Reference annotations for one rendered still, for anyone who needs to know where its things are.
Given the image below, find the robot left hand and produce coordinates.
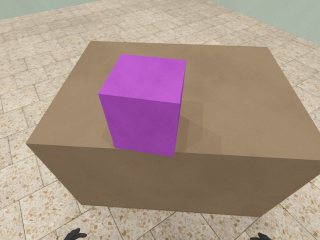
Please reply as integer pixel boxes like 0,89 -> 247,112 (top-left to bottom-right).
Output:
64,228 -> 87,240

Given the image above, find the carton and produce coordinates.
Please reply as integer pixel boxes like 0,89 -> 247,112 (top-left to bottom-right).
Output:
98,54 -> 187,157

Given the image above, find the pedestal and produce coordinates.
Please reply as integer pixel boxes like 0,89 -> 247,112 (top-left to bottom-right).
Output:
25,41 -> 320,218

